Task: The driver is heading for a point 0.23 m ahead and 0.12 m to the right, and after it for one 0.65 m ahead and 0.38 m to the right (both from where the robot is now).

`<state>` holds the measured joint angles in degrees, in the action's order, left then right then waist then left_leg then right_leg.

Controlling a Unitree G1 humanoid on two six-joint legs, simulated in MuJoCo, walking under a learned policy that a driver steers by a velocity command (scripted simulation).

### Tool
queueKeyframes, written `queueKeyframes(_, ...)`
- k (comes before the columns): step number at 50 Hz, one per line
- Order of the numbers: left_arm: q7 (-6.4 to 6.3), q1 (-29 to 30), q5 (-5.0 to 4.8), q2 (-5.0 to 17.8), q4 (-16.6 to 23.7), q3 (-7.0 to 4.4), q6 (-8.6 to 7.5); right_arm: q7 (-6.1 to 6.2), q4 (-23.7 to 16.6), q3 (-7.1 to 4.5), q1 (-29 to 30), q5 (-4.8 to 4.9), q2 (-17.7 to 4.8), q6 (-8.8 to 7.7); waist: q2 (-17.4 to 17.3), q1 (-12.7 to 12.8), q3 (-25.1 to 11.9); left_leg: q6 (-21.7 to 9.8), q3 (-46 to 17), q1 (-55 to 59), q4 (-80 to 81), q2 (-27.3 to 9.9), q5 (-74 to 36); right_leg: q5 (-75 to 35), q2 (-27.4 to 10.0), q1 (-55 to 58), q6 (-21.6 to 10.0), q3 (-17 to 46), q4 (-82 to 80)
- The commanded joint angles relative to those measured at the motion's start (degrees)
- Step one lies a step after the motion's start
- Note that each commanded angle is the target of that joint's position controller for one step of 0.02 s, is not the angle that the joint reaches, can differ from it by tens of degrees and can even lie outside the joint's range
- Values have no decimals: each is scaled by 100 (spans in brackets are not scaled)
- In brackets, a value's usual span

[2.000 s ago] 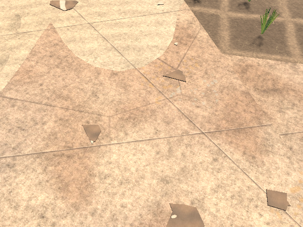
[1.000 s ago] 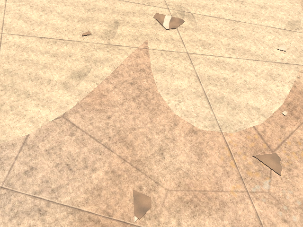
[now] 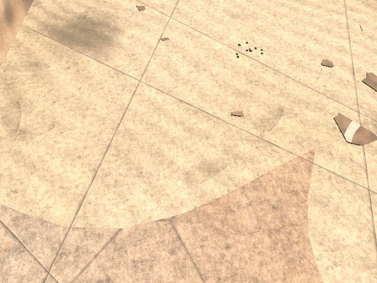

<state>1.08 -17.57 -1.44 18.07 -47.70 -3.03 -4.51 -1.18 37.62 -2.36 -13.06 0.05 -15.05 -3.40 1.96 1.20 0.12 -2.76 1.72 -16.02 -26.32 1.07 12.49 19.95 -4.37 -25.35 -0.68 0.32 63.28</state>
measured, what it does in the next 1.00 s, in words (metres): walks ahead, turning right: right foot, then left foot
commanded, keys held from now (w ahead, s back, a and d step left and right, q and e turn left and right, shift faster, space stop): w+e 0.02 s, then e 0.98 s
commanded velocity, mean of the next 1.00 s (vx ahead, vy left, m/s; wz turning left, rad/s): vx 0.12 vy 0.00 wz -0.47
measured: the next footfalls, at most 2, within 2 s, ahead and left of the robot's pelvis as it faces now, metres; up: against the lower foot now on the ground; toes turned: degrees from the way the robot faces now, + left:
right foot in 0.34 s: +0.31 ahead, -0.12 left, +0.00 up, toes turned -10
left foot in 0.78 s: +0.37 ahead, +0.10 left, +0.00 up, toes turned -31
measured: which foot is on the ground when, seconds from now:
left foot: down 0.00-0.32, up 0.34-0.76, down 0.78-1.00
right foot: up 0.00-0.32, down 0.34-0.78, up 0.80-1.00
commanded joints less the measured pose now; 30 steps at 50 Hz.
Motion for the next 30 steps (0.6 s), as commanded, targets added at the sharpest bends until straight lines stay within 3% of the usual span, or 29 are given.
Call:
queueKeyframes(1,25,175,-8,415,411,-119,-9,16,-139,-219,-218,-54,-653,-161,-879,-160,-11,-932,-1445,1181,1683,-1451,-656,-730,-397,-1515,20,345,143)
queueKeyframes(4,-31,290,31,249,469,-114,124,80,5,-254,-120,-130,-700,-252,-639,-37,155,-864,-465,910,1620,-1375,-2977,-1153,-117,-1439,243,481,-380)
queueKeyframes(7,28,750,111,44,659,-32,107,184,81,-266,50,-104,-791,-210,-641,-120,194,-627,350,612,1568,-1093,-3413,-2237,59,-812,252,128,-1891)
queueKeyframes(9,127,1161,136,-10,858,1,97,262,210,-301,-142,-65,-920,-157,-600,-298,148,-587,446,807,1462,-1203,-3558,-2632,148,-631,199,-57,-2456)
queueKeyframes(13,317,1178,133,278,1110,-118,112,375,312,-390,-124,64,-1113,48,-657,-195,-33,-480,454,1594,687,-1513,-4230,-1921,293,-618,-93,-174,-2864)
queueKeyframes(15,343,609,152,514,1058,-250,120,446,256,-424,-9,101,-1166,167,-663,96,-361,-323,533,1659,-380,-1422,-4961,-1525,611,64,-305,-402,-3065)
queueKeyframes(16,279,45,159,727,944,-369,106,456,216,-394,20,107,-1090,201,-437,388,-668,-104,690,1415,-1441,-1108,-4611,-2103,796,908,-493,-398,-3591)
queueKeyframes(17,140,-308,175,1207,998,-484,127,431,103,-300,-257,-61,-888,161,427,444,-1197,265,743,222,-3146,-630,-2316,-4514,-142,2370,-930,924,-3555)
queueKeyframes(18,69,-60,253,1575,1174,-469,147,308,39,-128,-996,-306,-352,107,1397,-200,-1898,662,110,-1634,-5128,486,2919,-6799,-1561,3922,-2181,3274,-3239)
queueKeyframes(19,74,-30,217,1229,1309,-411,195,191,141,-174,-899,-130,-823,59,679,158,-2710,626,-972,-1855,-5658,301,2700,-5322,-1640,4008,-2446,3637,-3712)
queueKeyframes(20,63,382,148,993,1421,-365,229,167,7,-226,-330,58,-1023,75,322,189,-1943,549,-929,-2206,-5513,86,2199,-4203,-1336,3402,-2181,3047,-3946)
queueKeyframes(21,22,646,43,760,1434,-306,285,222,-26,-228,-50,21,-984,121,-163,78,-1273,550,-831,-2330,-5095,-121,1775,-3302,-1032,2661,-1835,2609,-4142)
queueKeyframes(22,-20,823,8,637,1476,-258,342,293,-29,-244,92,-43,-978,197,-263,-32,-861,576,-809,-2170,-4663,-255,1518,-2786,-836,1921,-1650,2363,-4326)
queueKeyframes(23,-48,931,71,652,1506,-261,382,314,-53,-259,57,-58,-968,268,-94,-192,-663,584,-798,-1793,-4291,-285,1363,-2471,-655,1307,-1551,2226,-4478)
queueKeyframes(24,-62,1012,140,704,1535,-284,411,325,-34,-244,-21,-74,-872,306,89,-272,-581,617,-708,-1532,-3953,-220,1278,-2445,-507,953,-1491,2115,-4552)
queueKeyframes(26,-125,988,185,809,1537,-336,440,365,22,-192,-94,-87,-687,307,284,-278,-667,722,-616,-1303,-3295,-125,1183,-2783,-364,764,-1467,1931,-4515)
queueKeyframes(30,-264,1006,105,927,1580,-396,563,373,23,-175,140,-59,-646,325,399,-165,-891,833,-725,-1074,-2465,-57,579,-1631,-208,718,-1263,2082,-4459)
Velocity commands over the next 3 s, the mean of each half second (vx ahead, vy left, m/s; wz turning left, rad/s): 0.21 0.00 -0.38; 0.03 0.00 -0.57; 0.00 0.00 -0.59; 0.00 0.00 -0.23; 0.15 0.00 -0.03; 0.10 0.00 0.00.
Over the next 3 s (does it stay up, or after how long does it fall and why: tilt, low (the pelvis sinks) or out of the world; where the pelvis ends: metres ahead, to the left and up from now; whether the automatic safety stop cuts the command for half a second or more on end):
stays up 0.34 -0.14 -0.01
